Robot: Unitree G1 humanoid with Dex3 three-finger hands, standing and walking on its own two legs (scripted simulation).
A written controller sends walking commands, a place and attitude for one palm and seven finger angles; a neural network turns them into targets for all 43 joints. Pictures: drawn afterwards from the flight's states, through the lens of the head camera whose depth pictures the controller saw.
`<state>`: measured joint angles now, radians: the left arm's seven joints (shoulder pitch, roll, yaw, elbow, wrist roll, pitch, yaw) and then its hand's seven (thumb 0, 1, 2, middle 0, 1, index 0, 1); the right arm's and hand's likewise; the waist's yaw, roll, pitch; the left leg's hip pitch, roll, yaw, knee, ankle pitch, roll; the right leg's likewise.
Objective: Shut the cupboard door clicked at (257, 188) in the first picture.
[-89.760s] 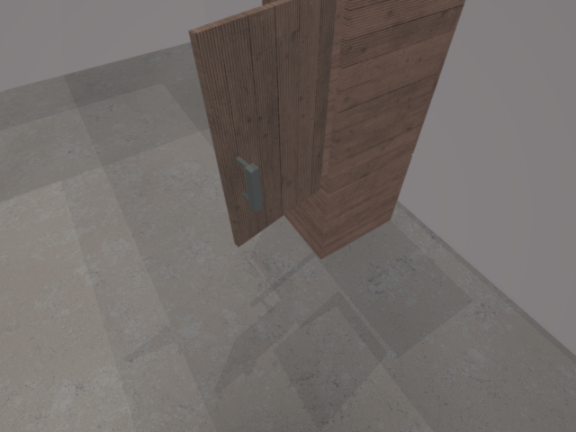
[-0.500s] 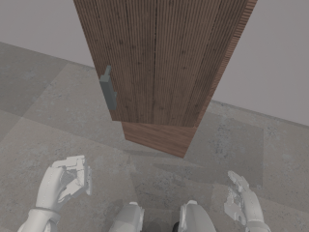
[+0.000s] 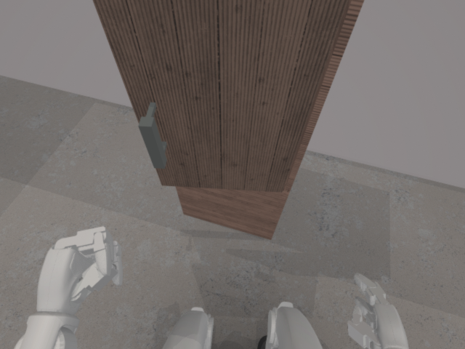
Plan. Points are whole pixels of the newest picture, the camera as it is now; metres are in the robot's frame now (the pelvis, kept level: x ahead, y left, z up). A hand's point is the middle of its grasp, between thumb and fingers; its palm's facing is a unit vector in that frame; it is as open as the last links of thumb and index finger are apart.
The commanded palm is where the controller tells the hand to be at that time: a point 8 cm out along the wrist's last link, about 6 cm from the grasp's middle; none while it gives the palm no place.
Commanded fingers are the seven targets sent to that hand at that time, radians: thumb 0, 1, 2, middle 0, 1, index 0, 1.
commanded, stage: bring the fist close to the handle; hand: left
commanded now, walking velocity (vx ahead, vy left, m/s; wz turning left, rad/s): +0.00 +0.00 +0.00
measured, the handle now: (156, 136) +0.50 +0.19 +0.02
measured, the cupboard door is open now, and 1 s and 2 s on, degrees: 14 14 10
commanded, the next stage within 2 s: push the door shut along its arc in 1.50 s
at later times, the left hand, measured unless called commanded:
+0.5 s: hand (143, 232) +0.29 +0.17 +0.04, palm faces -0.05 -1.00 -0.01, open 3.1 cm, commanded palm +0.27 +0.22 +0.04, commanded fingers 0.00 0.90 0.90 -1.30 -1.50 -1.30 -1.50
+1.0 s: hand (158, 191) +0.37 +0.16 +0.03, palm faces +0.00 -1.00 -0.04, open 3.1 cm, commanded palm +0.35 +0.21 +0.03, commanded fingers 0.00 0.90 0.90 -1.30 -1.50 -1.30 -1.50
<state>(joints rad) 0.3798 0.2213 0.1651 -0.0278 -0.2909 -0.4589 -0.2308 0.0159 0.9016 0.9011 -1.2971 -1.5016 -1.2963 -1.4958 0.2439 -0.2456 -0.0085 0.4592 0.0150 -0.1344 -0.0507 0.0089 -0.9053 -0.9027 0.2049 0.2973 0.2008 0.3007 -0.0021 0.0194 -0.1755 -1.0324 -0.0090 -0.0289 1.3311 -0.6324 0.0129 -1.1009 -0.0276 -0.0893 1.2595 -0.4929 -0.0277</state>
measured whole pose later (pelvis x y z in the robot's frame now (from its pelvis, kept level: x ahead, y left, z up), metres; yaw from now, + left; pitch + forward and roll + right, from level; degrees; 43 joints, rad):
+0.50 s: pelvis +0.00 +0.01 +0.00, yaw +0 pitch +21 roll -2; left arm 0.10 0.22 0.11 0.13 -0.23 -0.36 -0.20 0.02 0.90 0.90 -1.30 -1.50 -1.30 -1.50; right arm 0.23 -0.24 0.02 0.48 0.01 -0.13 -0.05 0.01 -0.90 -0.90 0.21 0.30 0.20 0.30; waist -0.02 0.02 -0.16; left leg -1.07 -0.01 -0.02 1.33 -0.62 0.02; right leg -1.14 -0.03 -0.08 1.26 -0.48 -0.02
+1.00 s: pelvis +0.00 +0.00 +0.00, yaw +0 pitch +23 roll -1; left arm -0.27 0.23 0.17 0.50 -0.18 -0.44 -0.14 0.02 0.90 0.90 -1.30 -1.50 -1.30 -1.50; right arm 0.22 -0.25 0.01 0.55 0.00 -0.08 -0.03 0.01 -0.91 -0.90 0.21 0.30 0.20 0.30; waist -0.04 0.02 -0.16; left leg -1.11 -0.02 -0.01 1.33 -0.61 0.02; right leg -1.19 -0.03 -0.07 1.27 -0.48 -0.03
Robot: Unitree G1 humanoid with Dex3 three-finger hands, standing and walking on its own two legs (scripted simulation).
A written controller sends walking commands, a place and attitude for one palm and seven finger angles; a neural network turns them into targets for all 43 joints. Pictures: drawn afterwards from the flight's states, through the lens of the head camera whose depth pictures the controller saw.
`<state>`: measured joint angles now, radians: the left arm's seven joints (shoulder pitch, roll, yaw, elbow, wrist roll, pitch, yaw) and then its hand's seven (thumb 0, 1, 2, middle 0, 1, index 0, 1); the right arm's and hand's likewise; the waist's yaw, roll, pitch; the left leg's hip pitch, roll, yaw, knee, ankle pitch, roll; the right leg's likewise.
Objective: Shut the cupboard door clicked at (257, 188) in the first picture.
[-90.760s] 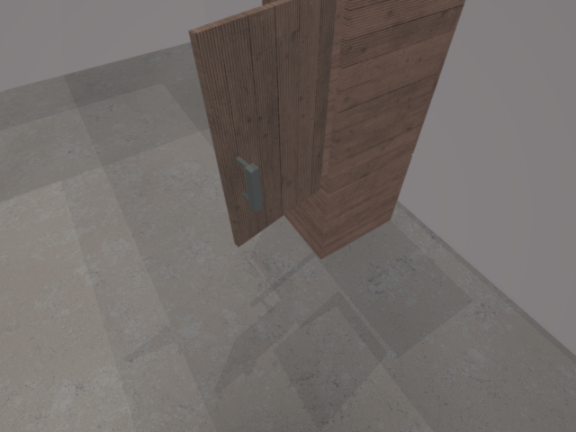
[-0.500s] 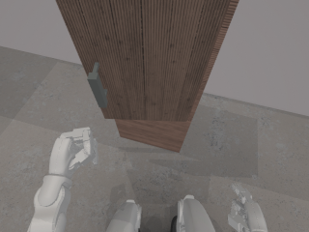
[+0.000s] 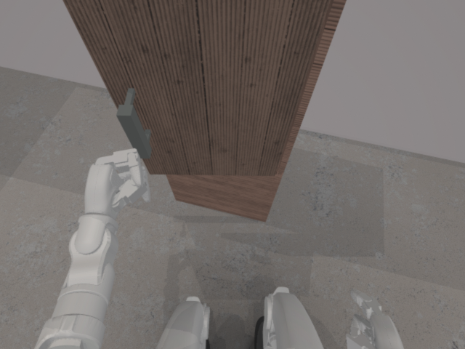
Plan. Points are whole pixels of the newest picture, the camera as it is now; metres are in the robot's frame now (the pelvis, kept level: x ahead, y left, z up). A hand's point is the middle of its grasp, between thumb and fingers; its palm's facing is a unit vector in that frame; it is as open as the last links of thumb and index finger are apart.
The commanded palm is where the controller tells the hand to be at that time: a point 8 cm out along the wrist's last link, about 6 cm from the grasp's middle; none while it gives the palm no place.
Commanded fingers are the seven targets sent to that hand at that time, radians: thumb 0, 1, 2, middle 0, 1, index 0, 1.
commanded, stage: bring the fist close to the handle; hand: left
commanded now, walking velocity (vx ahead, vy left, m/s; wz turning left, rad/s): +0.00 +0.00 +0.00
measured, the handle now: (138, 125) +0.50 +0.19 +0.03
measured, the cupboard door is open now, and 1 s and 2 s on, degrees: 14 10 0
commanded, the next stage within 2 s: push the door shut along its arc in 0.50 s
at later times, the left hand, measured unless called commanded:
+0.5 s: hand (140, 177) +0.39 +0.17 +0.03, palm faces +0.02 -1.00 -0.01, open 3.1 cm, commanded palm +0.37 +0.22 +0.03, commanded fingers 0.00 0.90 0.90 -1.30 -1.50 -1.30 -1.50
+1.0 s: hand (150, 150) +0.44 +0.16 +0.03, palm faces -0.10 -0.99 -0.03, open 3.1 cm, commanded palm +0.43 +0.21 +0.03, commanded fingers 0.00 0.90 0.90 -1.30 -1.50 -1.30 -1.50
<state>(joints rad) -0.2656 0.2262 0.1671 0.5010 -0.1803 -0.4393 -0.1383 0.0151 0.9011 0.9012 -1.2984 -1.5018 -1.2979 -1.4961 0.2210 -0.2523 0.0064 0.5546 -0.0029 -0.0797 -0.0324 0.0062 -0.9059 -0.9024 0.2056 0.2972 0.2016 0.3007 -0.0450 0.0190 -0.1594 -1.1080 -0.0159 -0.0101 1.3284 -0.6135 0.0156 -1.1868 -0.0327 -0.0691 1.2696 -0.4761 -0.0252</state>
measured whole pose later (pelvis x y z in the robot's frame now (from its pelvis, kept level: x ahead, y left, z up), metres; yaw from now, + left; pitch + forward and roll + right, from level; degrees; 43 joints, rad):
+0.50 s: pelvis +0.00 +0.00 +0.00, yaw +0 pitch +23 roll -1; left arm -0.37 0.23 0.23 0.68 -0.19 -0.53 -0.17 0.02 0.90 0.90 -1.30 -1.50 -1.30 -1.50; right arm 0.27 -0.26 0.00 0.59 0.00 -0.05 -0.03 0.01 -0.91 -0.90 0.21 0.30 0.20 0.30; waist -0.06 0.02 -0.16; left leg -1.12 -0.02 0.00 1.31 -0.60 0.02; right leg -1.20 -0.03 -0.06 1.25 -0.45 -0.02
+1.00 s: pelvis -0.01 +0.01 -0.01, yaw +0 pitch +25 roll -2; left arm -0.63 0.32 0.25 0.90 -0.16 -0.50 -0.25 0.02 0.90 0.91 -1.31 -1.50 -1.30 -1.50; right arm 0.26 -0.26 0.01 0.60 0.00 -0.03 -0.03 0.00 -0.91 -0.90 0.21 0.30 0.20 0.30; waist -0.10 0.03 -0.15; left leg -1.18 -0.02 0.00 1.34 -0.60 0.03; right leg -1.25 -0.03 -0.06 1.27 -0.45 -0.01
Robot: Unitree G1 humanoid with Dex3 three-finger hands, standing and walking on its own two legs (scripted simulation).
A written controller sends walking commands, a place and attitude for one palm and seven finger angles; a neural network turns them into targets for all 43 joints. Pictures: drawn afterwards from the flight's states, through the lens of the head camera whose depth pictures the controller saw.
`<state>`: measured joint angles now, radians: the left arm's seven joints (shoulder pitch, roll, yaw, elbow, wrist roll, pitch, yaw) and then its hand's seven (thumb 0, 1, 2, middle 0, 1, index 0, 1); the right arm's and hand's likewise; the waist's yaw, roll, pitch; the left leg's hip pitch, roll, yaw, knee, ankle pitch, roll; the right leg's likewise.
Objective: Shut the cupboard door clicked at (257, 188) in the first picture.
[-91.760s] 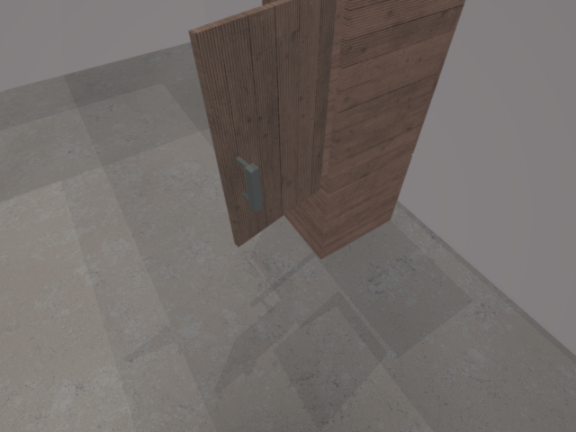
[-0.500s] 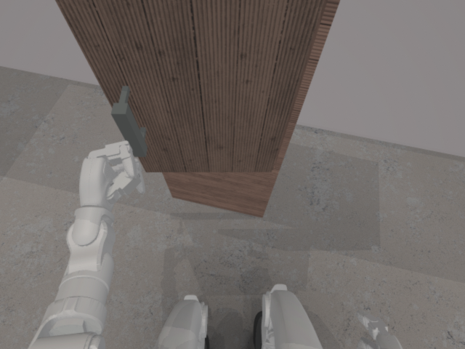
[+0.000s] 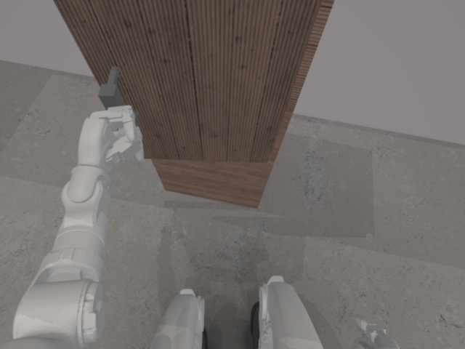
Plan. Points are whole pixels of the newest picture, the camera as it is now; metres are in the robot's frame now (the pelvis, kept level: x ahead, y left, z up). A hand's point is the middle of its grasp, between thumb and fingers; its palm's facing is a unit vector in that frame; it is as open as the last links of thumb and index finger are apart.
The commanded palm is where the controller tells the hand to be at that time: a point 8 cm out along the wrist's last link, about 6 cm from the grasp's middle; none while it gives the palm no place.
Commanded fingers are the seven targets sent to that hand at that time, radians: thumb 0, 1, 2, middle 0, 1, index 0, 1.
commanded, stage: push the door shut along its arc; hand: left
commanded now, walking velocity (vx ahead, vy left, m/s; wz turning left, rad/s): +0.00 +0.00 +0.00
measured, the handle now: (123, 106) +0.53 +0.19 +0.03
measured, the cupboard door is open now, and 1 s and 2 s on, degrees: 10 0 0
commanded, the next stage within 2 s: pull the fist back off the door in 0.82 s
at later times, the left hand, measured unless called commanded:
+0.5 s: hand (149, 120) +0.49 +0.14 +0.03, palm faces -0.23 -0.97 -0.04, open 3.1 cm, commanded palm +0.49 +0.18 +0.03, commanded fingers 0.00 0.90 0.90 -1.30 -1.50 -1.30 -1.50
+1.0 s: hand (158, 112) +0.51 +0.12 +0.04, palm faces -0.18 -0.98 +0.00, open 3.1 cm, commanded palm +0.53 +0.14 +0.03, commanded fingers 0.00 0.90 0.90 -1.30 -1.50 -1.30 -1.50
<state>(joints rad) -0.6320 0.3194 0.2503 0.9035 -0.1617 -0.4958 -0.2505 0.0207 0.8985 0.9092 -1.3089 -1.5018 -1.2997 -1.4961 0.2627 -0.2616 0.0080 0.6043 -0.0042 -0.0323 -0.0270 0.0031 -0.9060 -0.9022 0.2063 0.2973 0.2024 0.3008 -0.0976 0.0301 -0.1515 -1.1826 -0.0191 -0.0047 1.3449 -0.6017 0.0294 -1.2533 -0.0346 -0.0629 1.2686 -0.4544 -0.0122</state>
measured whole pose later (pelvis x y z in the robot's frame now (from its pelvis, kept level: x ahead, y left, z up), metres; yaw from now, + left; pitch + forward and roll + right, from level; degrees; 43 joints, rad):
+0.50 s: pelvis -0.01 +0.00 -0.01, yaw -1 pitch +28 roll -3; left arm -0.90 0.44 0.26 1.12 -0.13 -0.47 -0.37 0.02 0.90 0.90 -1.30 -1.50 -1.30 -1.50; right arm 0.31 -0.28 0.02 0.62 -0.01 -0.01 -0.02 0.00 -0.91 -0.90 0.21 0.30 0.20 0.30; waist -0.17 0.04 -0.13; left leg -1.28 -0.01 -0.02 1.39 -0.60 0.03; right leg -1.33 -0.03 -0.08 1.29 -0.44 -0.01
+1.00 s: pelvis -0.04 +0.00 -0.03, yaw +0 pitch +29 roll -4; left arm -1.11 0.47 0.24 1.24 -0.09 -0.41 -0.26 0.02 0.90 0.90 -1.30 -1.50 -1.30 -1.50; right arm 0.32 -0.28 0.05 0.64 -0.03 -0.06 -0.03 0.00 -0.91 -0.90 0.21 0.30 0.20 0.30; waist -0.21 0.03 -0.14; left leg -1.42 -0.01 -0.05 1.48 -0.57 0.03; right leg -1.45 -0.03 -0.11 1.34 -0.40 -0.02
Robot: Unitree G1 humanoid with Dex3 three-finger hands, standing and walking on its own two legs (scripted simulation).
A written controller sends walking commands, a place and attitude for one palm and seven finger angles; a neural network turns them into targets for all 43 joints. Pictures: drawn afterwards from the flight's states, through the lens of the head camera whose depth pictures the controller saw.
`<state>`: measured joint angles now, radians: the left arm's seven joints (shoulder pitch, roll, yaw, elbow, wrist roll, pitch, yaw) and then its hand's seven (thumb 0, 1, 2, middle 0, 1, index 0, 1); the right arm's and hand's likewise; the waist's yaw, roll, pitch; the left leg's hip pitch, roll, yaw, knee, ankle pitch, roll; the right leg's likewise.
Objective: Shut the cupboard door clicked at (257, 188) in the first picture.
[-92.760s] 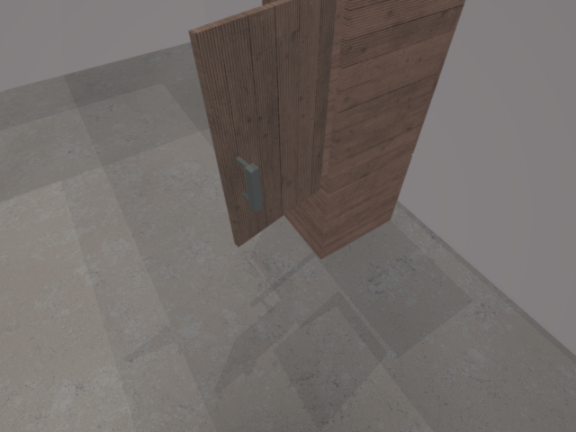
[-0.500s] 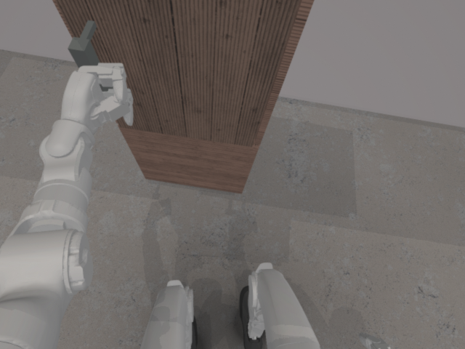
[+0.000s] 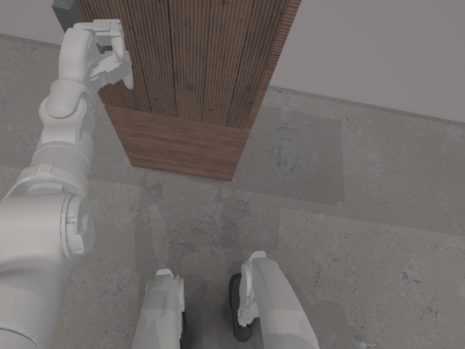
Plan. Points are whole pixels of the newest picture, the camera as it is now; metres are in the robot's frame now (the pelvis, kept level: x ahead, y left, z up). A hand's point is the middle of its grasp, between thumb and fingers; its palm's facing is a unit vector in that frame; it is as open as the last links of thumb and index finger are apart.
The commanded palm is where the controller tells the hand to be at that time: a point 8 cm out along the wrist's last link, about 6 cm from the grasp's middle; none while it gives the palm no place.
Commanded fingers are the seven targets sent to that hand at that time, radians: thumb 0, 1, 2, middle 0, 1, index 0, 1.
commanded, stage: pull the fist back off the door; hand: left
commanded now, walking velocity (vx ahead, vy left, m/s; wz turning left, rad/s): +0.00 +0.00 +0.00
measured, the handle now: (85, 31) +0.62 +0.19 +0.07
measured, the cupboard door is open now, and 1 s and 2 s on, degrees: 0 0 0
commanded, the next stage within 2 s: draw the hand back to the body in 0.80 s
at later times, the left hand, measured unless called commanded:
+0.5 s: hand (133, 71) +0.54 +0.11 +0.07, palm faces +0.07 -1.00 -0.04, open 3.1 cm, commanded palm +0.49 +0.16 +0.07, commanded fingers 0.00 0.90 0.90 -1.30 -1.50 -1.30 -1.50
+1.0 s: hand (130, 99) +0.48 +0.11 +0.08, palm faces +0.02 -1.00 -0.03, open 3.1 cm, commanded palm +0.44 +0.17 +0.09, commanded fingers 0.00 0.90 0.90 -1.30 -1.50 -1.30 -1.50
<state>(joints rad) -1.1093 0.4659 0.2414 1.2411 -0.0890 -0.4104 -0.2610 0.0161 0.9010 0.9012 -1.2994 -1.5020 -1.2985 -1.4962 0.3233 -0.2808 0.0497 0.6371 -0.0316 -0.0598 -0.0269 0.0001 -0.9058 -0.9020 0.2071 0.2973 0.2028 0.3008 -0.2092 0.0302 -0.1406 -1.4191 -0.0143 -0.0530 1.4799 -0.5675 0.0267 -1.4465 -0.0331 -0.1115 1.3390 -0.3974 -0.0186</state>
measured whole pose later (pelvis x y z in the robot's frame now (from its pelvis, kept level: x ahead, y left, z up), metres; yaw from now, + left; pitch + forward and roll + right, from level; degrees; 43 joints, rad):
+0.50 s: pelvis +0.04 -0.01 +0.04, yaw -1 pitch +28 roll +0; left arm -0.78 0.31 0.34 1.03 -0.07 -0.52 -0.01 0.02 0.90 0.90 -1.30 -1.50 -1.29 -1.50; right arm 0.41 -0.24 0.01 0.62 -0.04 -0.01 0.04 0.00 -0.91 -0.90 0.21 0.30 0.20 0.30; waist -0.16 0.05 -0.14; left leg -1.22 0.01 0.02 1.31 -0.58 0.02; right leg -1.32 0.00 -0.04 1.24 -0.42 -0.03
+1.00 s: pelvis +0.05 -0.01 +0.04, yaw +1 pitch +24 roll -1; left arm -0.54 0.18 0.16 0.79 -0.10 -0.56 -0.02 0.02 0.90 0.90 -1.30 -1.50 -1.30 -1.50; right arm 0.20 -0.23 -0.01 0.58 -0.03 0.00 0.01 0.00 -0.91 -0.90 0.20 0.30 0.20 0.30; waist -0.08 0.02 -0.15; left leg -1.12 -0.02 -0.01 1.30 -0.60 0.01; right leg -1.20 -0.02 -0.06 1.24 -0.47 -0.02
